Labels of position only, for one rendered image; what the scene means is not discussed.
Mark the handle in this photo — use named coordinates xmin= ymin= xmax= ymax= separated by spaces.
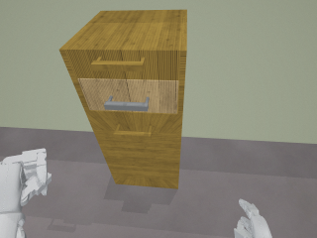
xmin=104 ymin=95 xmax=150 ymax=112
xmin=91 ymin=60 xmax=145 ymax=72
xmin=113 ymin=130 xmax=152 ymax=140

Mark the drawer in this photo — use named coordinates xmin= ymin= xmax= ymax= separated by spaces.
xmin=77 ymin=78 xmax=179 ymax=114

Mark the cabinet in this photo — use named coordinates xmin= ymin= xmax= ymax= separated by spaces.
xmin=59 ymin=9 xmax=187 ymax=189

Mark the right robot hand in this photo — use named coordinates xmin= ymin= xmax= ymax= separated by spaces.
xmin=234 ymin=199 xmax=272 ymax=238

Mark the left robot hand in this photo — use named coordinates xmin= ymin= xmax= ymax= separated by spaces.
xmin=0 ymin=148 xmax=52 ymax=213

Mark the robot left forearm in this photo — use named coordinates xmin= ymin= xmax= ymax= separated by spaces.
xmin=0 ymin=210 xmax=27 ymax=238

